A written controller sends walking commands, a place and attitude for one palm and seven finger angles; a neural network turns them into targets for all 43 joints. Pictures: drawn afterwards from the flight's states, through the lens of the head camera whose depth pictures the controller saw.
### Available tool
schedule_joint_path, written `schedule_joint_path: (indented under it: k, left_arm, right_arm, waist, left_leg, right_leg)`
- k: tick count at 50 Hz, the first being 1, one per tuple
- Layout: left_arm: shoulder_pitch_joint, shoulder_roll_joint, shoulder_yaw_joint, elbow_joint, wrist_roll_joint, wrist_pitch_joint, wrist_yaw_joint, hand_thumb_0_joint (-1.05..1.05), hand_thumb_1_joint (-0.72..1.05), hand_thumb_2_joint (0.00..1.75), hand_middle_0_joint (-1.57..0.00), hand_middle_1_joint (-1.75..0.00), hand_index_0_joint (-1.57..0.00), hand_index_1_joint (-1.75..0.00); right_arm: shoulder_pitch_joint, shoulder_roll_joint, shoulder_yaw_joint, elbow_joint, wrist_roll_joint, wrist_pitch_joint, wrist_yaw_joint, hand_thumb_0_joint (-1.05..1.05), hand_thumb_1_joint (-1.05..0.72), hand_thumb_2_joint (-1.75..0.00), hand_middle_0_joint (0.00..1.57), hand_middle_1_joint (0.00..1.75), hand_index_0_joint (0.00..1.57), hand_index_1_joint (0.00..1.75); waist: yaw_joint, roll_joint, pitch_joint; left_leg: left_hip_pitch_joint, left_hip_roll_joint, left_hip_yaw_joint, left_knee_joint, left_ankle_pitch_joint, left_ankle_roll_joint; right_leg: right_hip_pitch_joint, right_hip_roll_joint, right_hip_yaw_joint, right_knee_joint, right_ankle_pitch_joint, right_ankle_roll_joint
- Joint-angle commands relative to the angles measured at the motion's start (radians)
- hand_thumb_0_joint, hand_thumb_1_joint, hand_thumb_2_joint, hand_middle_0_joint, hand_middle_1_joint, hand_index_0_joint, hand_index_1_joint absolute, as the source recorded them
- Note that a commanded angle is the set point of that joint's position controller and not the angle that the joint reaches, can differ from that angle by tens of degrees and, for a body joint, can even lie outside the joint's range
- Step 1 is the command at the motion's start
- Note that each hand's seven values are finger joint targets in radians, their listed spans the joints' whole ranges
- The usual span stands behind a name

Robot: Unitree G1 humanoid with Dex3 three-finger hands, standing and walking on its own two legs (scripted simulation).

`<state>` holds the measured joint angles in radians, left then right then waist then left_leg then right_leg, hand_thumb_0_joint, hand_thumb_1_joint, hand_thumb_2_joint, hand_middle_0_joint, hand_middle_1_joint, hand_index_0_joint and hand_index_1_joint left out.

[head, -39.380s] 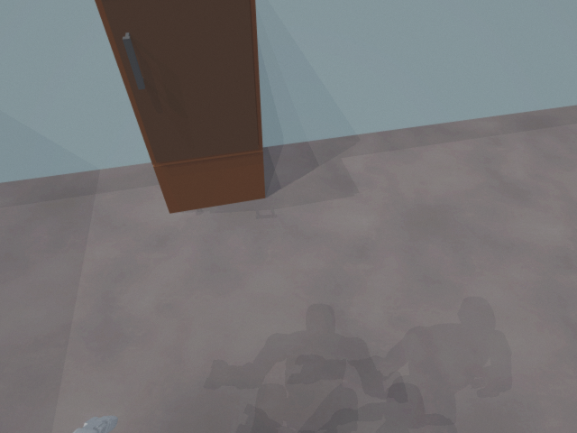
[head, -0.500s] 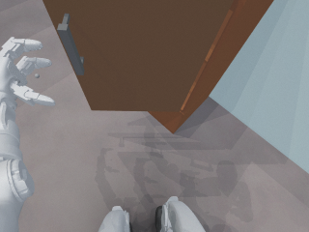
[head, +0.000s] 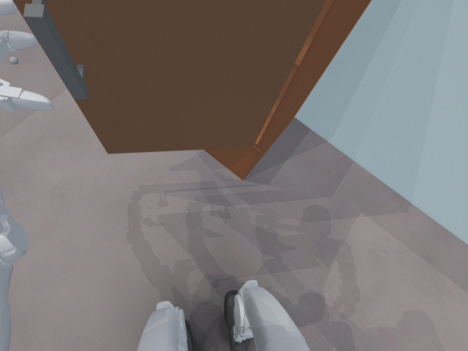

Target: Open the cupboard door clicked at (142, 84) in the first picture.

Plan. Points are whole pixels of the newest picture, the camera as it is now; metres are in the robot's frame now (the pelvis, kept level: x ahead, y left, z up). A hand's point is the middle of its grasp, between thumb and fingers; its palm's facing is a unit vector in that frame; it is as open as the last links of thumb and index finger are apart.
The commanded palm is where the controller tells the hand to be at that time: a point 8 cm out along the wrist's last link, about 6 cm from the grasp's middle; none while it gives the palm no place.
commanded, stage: move the hooked fingers beside the handle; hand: left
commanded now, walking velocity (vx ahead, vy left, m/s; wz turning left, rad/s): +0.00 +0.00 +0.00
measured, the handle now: (62, 48) +0.57 +0.19 +0.06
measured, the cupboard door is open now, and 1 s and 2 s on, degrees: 45 45 44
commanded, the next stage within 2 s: slide the fingers in behind the handle in 0.66 s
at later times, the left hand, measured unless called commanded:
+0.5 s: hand (12, 80) +0.51 +0.25 +0.07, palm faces -0.02 -1.00 +0.00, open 14.0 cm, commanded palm +0.50 +0.28 +0.07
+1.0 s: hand (27, 75) +0.52 +0.23 +0.07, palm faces -0.02 -1.00 -0.01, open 14.0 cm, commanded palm +0.51 +0.27 +0.06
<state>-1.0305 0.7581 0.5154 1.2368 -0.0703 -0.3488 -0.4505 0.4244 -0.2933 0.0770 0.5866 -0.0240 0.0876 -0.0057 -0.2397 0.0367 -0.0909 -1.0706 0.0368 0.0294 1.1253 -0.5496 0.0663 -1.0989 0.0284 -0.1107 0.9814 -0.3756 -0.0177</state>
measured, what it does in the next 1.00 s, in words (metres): stands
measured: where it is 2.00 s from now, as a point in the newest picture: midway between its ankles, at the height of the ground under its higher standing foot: (211, 348)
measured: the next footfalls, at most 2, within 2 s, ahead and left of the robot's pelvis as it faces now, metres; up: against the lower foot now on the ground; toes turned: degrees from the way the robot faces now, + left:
none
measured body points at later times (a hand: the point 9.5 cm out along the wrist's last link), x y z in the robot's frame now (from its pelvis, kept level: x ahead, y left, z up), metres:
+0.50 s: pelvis +0.02 +0.00 +0.01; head +0.17 +0.04 +0.44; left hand +0.51 +0.30 +0.07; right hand +0.03 -0.27 -0.08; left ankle -0.02 +0.07 -0.65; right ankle +0.04 -0.12 -0.65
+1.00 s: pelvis +0.00 -0.01 +0.00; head +0.17 +0.03 +0.42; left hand +0.52 +0.29 +0.07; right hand -0.02 -0.28 -0.09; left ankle -0.02 +0.07 -0.65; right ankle +0.04 -0.12 -0.65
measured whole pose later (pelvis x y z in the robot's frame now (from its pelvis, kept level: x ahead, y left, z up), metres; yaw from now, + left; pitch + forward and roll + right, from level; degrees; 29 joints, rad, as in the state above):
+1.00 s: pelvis +0.00 -0.01 +0.00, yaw +0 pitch +26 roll -5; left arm -0.96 0.69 0.49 1.21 -0.09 -0.37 -0.43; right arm 0.41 -0.29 0.07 0.59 -0.01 0.10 0.00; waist -0.22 0.03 -0.10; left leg -1.03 0.04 0.02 1.11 -0.55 0.06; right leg -1.06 0.04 -0.11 0.98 -0.38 -0.03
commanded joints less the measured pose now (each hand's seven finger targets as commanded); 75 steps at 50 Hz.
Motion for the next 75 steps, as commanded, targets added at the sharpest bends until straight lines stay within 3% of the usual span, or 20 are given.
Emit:
schedule_joint_path:
  k: [1,5,9,11,15,17,21,24,26,30,33,35,39,51,62,64,66,67,70,75]
  left_arm:
    - [-0.266,0.315,0.063,-0.193,-0.031,-0.029,0.002,0.0,-0.5,0.3,-0.3,-1.2,-0.3,-1.2]
    - [-0.327,0.325,0.066,-0.289,-0.025,-0.05,0.022,0.0,-0.5,0.3,-0.3,-1.2,-0.3,-1.2]
    - [-0.29,0.312,0.08,-0.392,-0.043,-0.098,0.031,0.0,-0.5,0.3,-0.3,-1.2,-0.3,-1.2]
    - [-0.252,0.24,0.04,-0.382,-0.063,-0.088,0.016,0.0,-0.5,0.3,-0.3,-1.2,-0.3,-1.2]
    - [-0.179,0.138,-0.039,-0.21,-0.067,-0.011,-0.019,0.0,-0.5,0.3,-0.3,-1.2,-0.3,-1.2]
    - [-0.176,0.173,-0.02,-0.248,-0.062,-0.014,-0.023,0.0,-0.5,0.3,-0.3,-1.2,-0.3,-1.2]
    - [-0.211,0.128,-0.035,-0.333,-0.085,-0.075,0.003,0.0,-0.5,0.3,-0.3,-1.2,-0.3,-1.2]
    - [-0.257,0.182,0.016,-0.314,-0.083,-0.108,0.029,0.0,-0.5,0.3,-0.3,-1.2,-0.3,-1.2]
    - [-0.313,0.184,0.002,-0.317,-0.07,-0.118,0.04,0.0,-0.5,0.3,-0.3,-1.2,-0.3,-1.2]
    - [-0.288,0.226,0.006,-0.26,-0.029,-0.103,0.041,0.0,-0.5,0.3,-0.3,-1.2,-0.3,-1.2]
    - [-0.285,0.193,-0.014,-0.268,-0.04,-0.098,0.022,0.0,-0.5,0.3,-0.3,-1.2,-0.3,-1.2]
    - [-0.3,0.203,-0.006,-0.238,-0.055,-0.086,0.011,0.0,-0.5,0.3,-0.3,-1.2,-0.3,-1.2]
    - [-0.301,0.218,0.006,-0.22,-0.061,-0.077,0.003,0.0,-0.5,0.3,-0.3,-1.2,-0.3,-1.2]
    - [-0.344,0.227,0.007,-0.237,-0.045,-0.083,0.043,0.0,-0.5,0.3,-0.3,-1.2,-0.3,-1.2]
    - [-0.342,0.091,-0.072,-0.28,-0.048,-0.086,0.078,0.0,-0.5,0.3,-0.3,-1.2,-0.3,-1.2]
    - [-0.327,0.088,-0.063,-0.217,-0.048,-0.071,0.089,0.0,-0.5,0.3,-0.3,-1.2,-0.3,-1.2]
    - [-0.354,0.104,-0.054,-0.224,-0.04,-0.074,0.105,0.0,-0.5,0.3,-0.3,-1.2,-0.3,-1.2]
    - [-0.347,0.133,-0.037,-0.247,-0.028,-0.082,0.113,0.0,-0.5,0.3,-0.3,-1.2,-0.3,-1.2]
    - [-0.334,0.056,-0.092,-0.261,-0.016,-0.097,0.133,0.0,-0.5,0.3,-0.3,-1.2,-0.3,-1.2]
    - [-0.284,0.012,-0.094,-0.291,-0.047,-0.107,0.123,0.0,-0.5,0.3,-0.3,-1.2,-0.3,-1.2]
  right_arm:
    - [0.225,-0.213,-0.076,-0.054,0.001,0.01,-0.013,0.0,-0.9,-0.9,0.2,0.3,0.2,0.3]
    - [0.222,-0.203,-0.078,-0.057,0.0,0.019,-0.008,0.0,-0.9,-0.9,0.2,0.3,0.2,0.3]
    - [0.224,-0.198,-0.09,-0.047,-0.002,0.014,-0.002,0.0,-0.9,-0.9,0.2,0.3,0.2,0.3]
    - [0.226,-0.194,-0.093,-0.042,0.002,0.016,0.002,0.0,-0.9,-0.9,0.2,0.3,0.2,0.3]
    - [0.216,-0.195,-0.089,-0.033,0.012,0.028,-0.002,0.0,-0.9,-0.9,0.2,0.3,0.2,0.3]
    - [0.218,-0.197,-0.09,-0.041,0.01,0.031,-0.007,0.0,-0.9,-0.9,0.2,0.3,0.2,0.3]
    - [0.201,-0.184,-0.096,-0.046,0.006,0.027,-0.002,0.0,-0.9,-0.9,0.2,0.3,0.2,0.3]
    - [0.191,-0.189,-0.099,-0.035,0.003,0.02,-0.005,0.0,-0.9,-0.9,0.2,0.3,0.2,0.3]
    - [0.183,-0.185,-0.092,-0.035,0.005,0.015,-0.008,0.0,-0.9,-0.9,0.2,0.3,0.2,0.3]
    - [0.174,-0.186,-0.084,-0.033,0.005,0.011,-0.011,0.0,-0.9,-0.9,0.2,0.3,0.2,0.3]
    - [0.174,-0.186,-0.085,-0.037,0.007,0.013,-0.011,0.0,-0.9,-0.9,0.2,0.3,0.2,0.3]
    - [0.169,-0.192,-0.082,-0.034,0.009,0.011,-0.015,0.0,-0.9,-0.9,0.2,0.3,0.2,0.3]
    - [0.175,-0.194,-0.079,-0.037,0.011,0.006,-0.019,0.0,-0.9,-0.9,0.2,0.3,0.2,0.3]
    - [0.189,-0.192,-0.075,-0.038,0.009,-0.003,-0.011,0.0,-0.9,-0.9,0.2,0.3,0.2,0.3]
    - [0.197,-0.187,-0.086,-0.023,0.004,0.0,0.001,0.0,-0.9,-0.9,0.2,0.3,0.2,0.3]
    - [0.196,-0.187,-0.084,-0.018,0.004,0.001,0.0,0.0,-0.9,-0.9,0.2,0.3,0.2,0.3]
    - [0.198,-0.185,-0.081,-0.024,0.003,-0.002,-0.002,0.0,-0.9,-0.9,0.2,0.3,0.2,0.3]
    - [0.199,-0.186,-0.082,-0.027,0.0,0.0,0.001,0.0,-0.9,-0.9,0.2,0.3,0.2,0.3]
    - [0.197,-0.173,-0.084,-0.027,-0.004,-0.002,0.008,0.0,-0.9,-0.9,0.2,0.3,0.2,0.3]
    - [0.19,-0.17,-0.093,-0.033,0.001,0.002,0.015,0.0,-0.9,-0.9,0.2,0.3,0.2,0.3]
  waist:
    - [0.04,0.166,-0.563]
    - [0.036,0.205,-0.572]
    - [0.057,0.288,-0.649]
    - [0.045,0.277,-0.619]
    - [0.018,0.149,-0.443]
    - [0.042,0.199,-0.478]
    - [0.036,0.209,-0.493]
    - [0.035,0.151,-0.502]
    - [0.027,0.194,-0.497]
    - [0.038,0.206,-0.502]
    - [0.037,0.227,-0.551]
    - [0.022,0.162,-0.514]
    - [0.024,0.14,-0.527]
    - [0.026,0.184,-0.519]
    - [0.014,0.204,-0.554]
    - [0.006,0.13,-0.48]
    - [0.009,0.154,-0.459]
    - [0.029,0.181,-0.506]
    - [0.014,0.178,-0.503]
    - [0.034,0.174,-0.557]
  left_leg:
    - [0.398,0.013,-0.126,-0.13,0.679,-0.053]
    - [0.409,0.013,-0.115,-0.136,0.655,-0.05]
    - [0.574,0.025,-0.136,-0.136,0.833,-0.082]
    - [0.603,0.028,-0.136,-0.135,0.88,-0.079]
    - [0.459,0.017,-0.11,-0.167,0.703,-0.047]
    - [0.497,0.018,-0.112,-0.172,0.765,-0.058]
    - [0.549,0.021,-0.121,-0.151,0.824,-0.073]
    - [0.494,0.016,-0.121,-0.146,0.747,-0.069]
    - [0.477,0.01,-0.113,-0.142,0.713,-0.066]
    - [0.449,0.006,-0.111,-0.139,0.679,-0.066]
    - [0.498,0.011,-0.12,-0.132,0.73,-0.07]
    - [0.433,0.009,-0.114,-0.133,0.638,-0.057]
    - [0.375,0.001,-0.102,-0.133,0.568,-0.044]
    - [0.338,-0.004,-0.099,-0.132,0.503,-0.039]
    - [0.471,0.009,-0.124,-0.143,0.602,-0.059]
    - [0.396,0.005,-0.113,-0.147,0.529,-0.048]
    - [0.381,0.0,-0.113,-0.152,0.512,-0.046]
    - [0.399,-0.001,-0.112,-0.151,0.531,-0.052]
    - [0.439,0.004,-0.117,-0.144,0.594,-0.06]
    - [0.472,0.005,-0.113,-0.145,0.65,-0.064]
  right_leg:
    - [0.352,0.026,0.062,-0.049,0.353,-0.01]
    - [0.365,0.028,0.07,-0.057,0.356,-0.007]
    - [0.345,0.035,0.062,-0.064,0.388,-0.013]
    - [0.329,0.039,0.056,-0.075,0.406,-0.014]
    - [0.338,0.036,0.056,-0.107,0.356,-0.001]
    - [0.35,0.033,0.056,-0.099,0.38,-0.009]
    - [0.308,0.035,0.052,-0.086,0.39,-0.015]
    - [0.348,0.033,0.062,-0.078,0.378,-0.012]
    - [0.348,0.03,0.069,-0.068,0.376,-0.015]
    - [0.357,0.025,0.071,-0.063,0.353,-0.013]
    - [0.336,0.026,0.069,-0.062,0.36,-0.01]
    - [0.348,0.026,0.071,-0.068,0.337,-0.007]
    - [0.382,0.025,0.079,-0.067,0.339,-0.007]
    - [0.367,0.025,0.083,-0.059,0.298,-0.015]
    - [0.301,0.029,0.064,-0.068,0.294,-0.01]
    - [0.309,0.028,0.065,-0.076,0.275,-0.007]
    - [0.307,0.028,0.065,-0.072,0.268,-0.013]
    - [0.324,0.025,0.069,-0.065,0.275,-0.013]
    - [0.298,0.026,0.062,-0.062,0.298,-0.01]
    - [0.343,0.027,0.065,-0.064,0.346,-0.012]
